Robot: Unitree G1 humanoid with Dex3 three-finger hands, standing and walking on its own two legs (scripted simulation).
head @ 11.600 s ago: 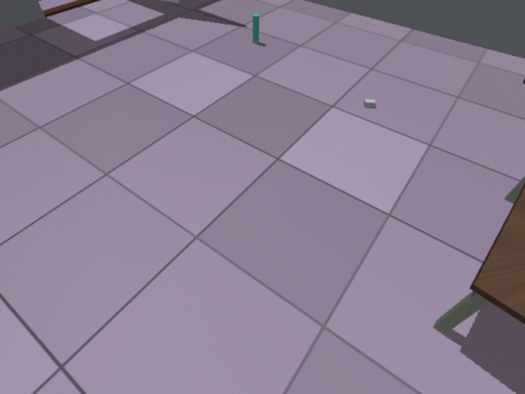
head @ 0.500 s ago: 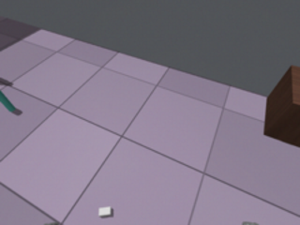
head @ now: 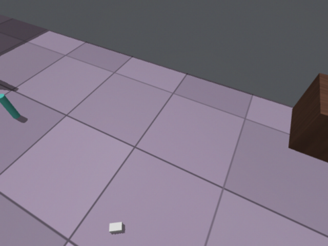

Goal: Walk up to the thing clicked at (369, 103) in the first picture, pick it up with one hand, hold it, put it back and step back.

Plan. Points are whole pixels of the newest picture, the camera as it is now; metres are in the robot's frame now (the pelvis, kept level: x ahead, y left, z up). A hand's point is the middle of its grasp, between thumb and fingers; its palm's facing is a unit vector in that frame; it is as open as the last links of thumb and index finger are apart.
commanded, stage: walk up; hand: left
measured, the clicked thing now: (116, 227) +0.33 +0.25 -0.77
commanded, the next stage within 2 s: stand in 0.50 s
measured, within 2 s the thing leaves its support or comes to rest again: neither
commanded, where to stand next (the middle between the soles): +0.02 -0.01 m, yaw +1 degrees
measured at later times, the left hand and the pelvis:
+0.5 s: hand out of the picture +0.08 +0.25 -0.16, palm faces -0.02 -0.94 -0.33, open 7.3 cm; pelvis +0.00 +0.00 +0.00, yaw +0 degrees
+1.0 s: hand out of the picture +0.10 +0.26 -0.16, palm faces -0.04 -0.94 -0.35, open 7.3 cm; pelvis +0.02 +0.01 +0.00, yaw +0 degrees
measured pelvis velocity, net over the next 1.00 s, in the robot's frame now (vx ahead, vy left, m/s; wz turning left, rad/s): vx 0.02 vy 0.01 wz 0.01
